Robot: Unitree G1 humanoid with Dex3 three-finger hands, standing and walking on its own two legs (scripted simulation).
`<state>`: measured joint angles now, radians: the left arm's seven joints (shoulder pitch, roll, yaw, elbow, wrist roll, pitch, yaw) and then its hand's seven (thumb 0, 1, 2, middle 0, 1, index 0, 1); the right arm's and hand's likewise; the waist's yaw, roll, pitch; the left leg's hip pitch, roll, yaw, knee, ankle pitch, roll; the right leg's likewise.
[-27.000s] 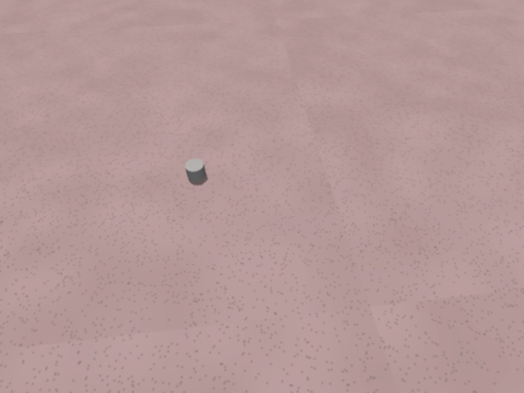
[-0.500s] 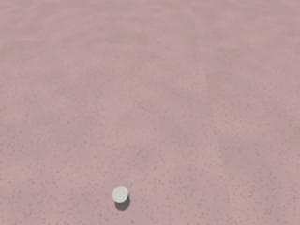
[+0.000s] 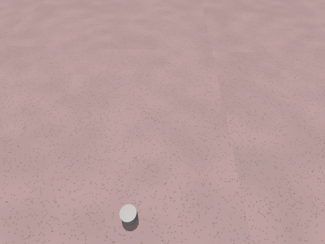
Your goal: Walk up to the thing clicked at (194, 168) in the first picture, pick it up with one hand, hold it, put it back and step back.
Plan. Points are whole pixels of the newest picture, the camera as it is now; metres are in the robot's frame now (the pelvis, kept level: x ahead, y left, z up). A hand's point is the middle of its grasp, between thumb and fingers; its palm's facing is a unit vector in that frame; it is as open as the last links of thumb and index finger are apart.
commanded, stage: stand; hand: left
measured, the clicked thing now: (128, 214) +0.39 +0.22 -0.75
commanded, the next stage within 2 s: rise first in 1.88 s
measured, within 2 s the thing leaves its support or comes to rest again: neither
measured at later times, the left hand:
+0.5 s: hand out of the picture +0.07 +0.25 -0.16, palm faces -0.03 -0.94 -0.35, open 7.4 cm
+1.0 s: hand out of the picture +0.08 +0.25 -0.16, palm faces -0.03 -0.94 -0.35, open 7.4 cm
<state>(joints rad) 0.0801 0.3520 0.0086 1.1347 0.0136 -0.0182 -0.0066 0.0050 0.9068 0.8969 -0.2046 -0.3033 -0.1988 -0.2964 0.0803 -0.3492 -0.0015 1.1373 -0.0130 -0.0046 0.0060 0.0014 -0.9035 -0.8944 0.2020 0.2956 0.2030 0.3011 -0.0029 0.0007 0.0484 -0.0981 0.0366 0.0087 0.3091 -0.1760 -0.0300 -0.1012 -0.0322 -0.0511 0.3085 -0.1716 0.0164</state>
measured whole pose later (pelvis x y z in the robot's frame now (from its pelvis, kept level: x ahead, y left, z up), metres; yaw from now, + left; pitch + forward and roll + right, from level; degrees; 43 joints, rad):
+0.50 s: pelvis +0.00 -0.01 +0.00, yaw +0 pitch -2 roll +0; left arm 0.11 0.36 0.00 1.13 0.01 -0.01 -0.01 0.01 0.91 0.90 -0.20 -0.30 -0.20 -0.30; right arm 0.11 -0.35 0.00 1.14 -0.01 0.00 0.01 0.00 -0.90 -0.89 0.20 0.30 0.20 0.30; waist 0.00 0.01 0.05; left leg -0.10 0.05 0.01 0.31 -0.17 -0.04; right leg -0.11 -0.02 -0.05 0.32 -0.18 0.01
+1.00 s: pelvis +0.00 -0.01 +0.00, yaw +0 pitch -2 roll +0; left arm 0.11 0.36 0.00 1.12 0.01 -0.01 -0.01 0.01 0.91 0.90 -0.21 -0.30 -0.20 -0.30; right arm 0.11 -0.35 0.01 1.13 -0.01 0.00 0.01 0.00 -0.90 -0.89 0.20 0.30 0.20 0.30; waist 0.00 0.01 0.05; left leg -0.10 0.05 0.01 0.31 -0.18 -0.04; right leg -0.11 -0.02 -0.05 0.32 -0.18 0.00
